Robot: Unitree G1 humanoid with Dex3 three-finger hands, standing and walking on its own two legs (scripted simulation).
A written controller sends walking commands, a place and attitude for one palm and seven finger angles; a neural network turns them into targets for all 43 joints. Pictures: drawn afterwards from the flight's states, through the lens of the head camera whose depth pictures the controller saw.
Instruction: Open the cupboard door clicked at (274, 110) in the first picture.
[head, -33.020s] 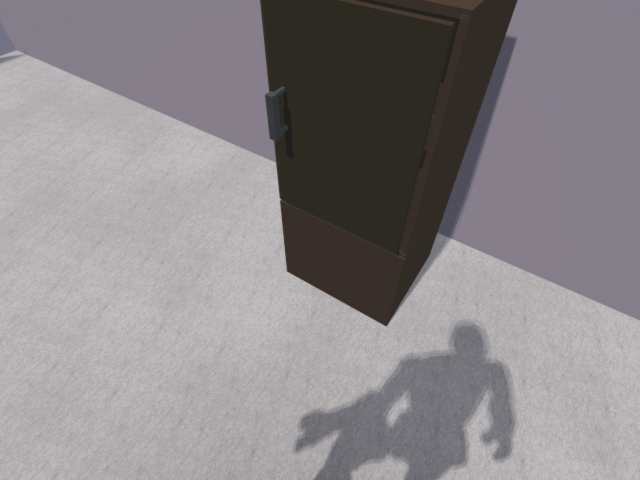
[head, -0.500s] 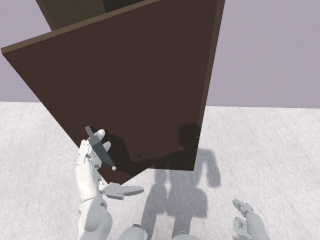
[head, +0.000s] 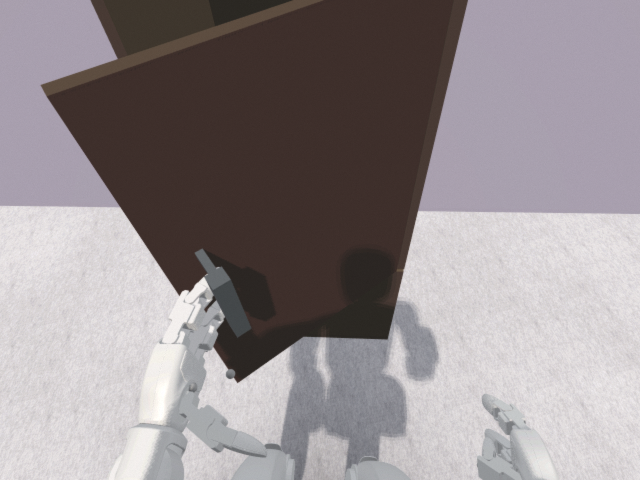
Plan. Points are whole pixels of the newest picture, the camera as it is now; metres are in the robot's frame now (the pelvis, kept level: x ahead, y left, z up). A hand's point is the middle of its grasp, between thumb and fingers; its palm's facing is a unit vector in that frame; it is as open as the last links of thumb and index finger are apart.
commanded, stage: slide the hand sideways off the handle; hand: left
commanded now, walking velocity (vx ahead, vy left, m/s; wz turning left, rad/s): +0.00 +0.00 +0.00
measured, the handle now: (222, 293) +0.33 +0.13 +0.07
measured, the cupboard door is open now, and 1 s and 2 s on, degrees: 40 40 40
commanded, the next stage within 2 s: draw the hand back to the body in 0.68 s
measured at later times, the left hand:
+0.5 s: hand (148, 399) +0.21 +0.19 +0.06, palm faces -0.03 -1.00 +0.05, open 16.2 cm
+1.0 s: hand (95, 402) +0.19 +0.22 +0.10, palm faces -0.05 -1.00 -0.03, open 16.3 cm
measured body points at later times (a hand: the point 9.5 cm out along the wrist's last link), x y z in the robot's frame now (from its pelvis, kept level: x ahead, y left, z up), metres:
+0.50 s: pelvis +0.01 +0.09 -0.01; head +0.07 +0.09 +0.44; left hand +0.20 +0.24 +0.06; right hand +0.20 -0.13 -0.07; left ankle +0.04 +0.14 -0.65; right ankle +0.00 -0.02 -0.65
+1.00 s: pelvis +0.00 +0.12 -0.01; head +0.05 +0.12 +0.44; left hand +0.19 +0.27 +0.10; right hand +0.18 -0.10 -0.07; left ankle +0.04 +0.14 -0.65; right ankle +0.00 -0.02 -0.65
